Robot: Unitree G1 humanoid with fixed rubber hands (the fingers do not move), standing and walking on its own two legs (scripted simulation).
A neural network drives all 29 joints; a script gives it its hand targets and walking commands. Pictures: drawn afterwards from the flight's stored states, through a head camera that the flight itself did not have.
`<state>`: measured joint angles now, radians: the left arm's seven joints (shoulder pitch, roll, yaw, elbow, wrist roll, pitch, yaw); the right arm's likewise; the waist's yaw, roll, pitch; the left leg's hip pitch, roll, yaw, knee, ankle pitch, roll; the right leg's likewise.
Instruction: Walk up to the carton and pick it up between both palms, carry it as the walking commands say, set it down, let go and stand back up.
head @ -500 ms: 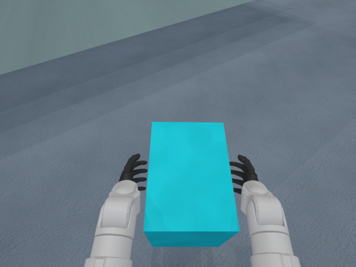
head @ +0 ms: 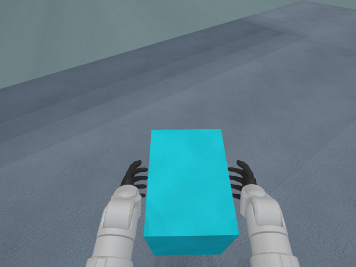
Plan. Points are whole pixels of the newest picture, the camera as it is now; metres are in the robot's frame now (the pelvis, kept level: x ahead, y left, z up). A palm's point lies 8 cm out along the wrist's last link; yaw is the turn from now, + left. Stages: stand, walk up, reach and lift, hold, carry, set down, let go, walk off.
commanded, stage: carry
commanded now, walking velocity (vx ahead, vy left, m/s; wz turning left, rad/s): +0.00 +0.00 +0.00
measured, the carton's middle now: (186, 193) +0.34 -0.01 -0.06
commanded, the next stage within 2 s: hold in 0.70 s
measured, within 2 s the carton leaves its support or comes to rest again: neither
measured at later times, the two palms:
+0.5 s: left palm (126, 201) +0.26 +0.13 +0.04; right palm (249, 199) +0.26 -0.15 +0.03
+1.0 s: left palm (126, 211) +0.23 +0.12 +0.05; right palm (257, 204) +0.24 -0.15 +0.05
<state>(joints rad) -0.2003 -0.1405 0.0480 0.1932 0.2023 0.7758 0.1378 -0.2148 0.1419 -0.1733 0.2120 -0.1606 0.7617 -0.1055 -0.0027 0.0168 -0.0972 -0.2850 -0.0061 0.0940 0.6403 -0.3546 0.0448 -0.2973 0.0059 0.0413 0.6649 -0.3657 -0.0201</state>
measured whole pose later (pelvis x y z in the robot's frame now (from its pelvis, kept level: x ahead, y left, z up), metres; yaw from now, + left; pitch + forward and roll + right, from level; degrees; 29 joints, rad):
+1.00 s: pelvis -0.04 -0.01 +0.01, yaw +0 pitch -6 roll +1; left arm -0.21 -0.14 0.07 0.26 0.21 0.77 0.13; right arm -0.23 0.14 -0.18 0.25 -0.17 0.74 -0.10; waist 0.01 0.00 -0.04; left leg -0.19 0.00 0.09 0.55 -0.25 0.03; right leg -0.22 0.01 0.04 0.60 -0.28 -0.01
